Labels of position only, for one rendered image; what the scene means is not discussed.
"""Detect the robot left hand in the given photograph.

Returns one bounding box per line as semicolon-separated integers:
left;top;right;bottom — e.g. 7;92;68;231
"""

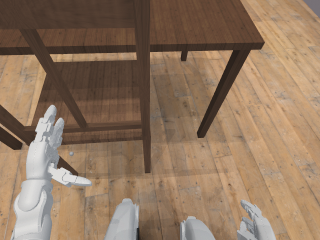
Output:
26;105;92;188

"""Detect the table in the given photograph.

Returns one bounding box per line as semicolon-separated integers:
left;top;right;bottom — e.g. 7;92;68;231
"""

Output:
0;0;265;150

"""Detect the robot thigh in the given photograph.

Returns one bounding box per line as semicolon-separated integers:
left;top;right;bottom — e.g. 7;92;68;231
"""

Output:
179;219;216;240
103;202;139;240

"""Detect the left robot thigh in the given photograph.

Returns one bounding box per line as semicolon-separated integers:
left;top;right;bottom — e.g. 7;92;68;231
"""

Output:
103;202;139;240

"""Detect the chair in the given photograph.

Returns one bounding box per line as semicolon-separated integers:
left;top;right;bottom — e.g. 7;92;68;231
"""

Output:
0;0;151;176

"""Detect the right robot thigh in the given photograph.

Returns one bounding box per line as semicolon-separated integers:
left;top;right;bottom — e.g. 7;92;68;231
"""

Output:
179;219;216;240

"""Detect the left robot forearm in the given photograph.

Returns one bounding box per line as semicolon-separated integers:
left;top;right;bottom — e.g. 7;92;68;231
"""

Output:
10;178;54;240

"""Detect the robot right hand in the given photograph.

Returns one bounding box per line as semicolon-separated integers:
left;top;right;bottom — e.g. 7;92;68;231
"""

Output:
237;199;276;240

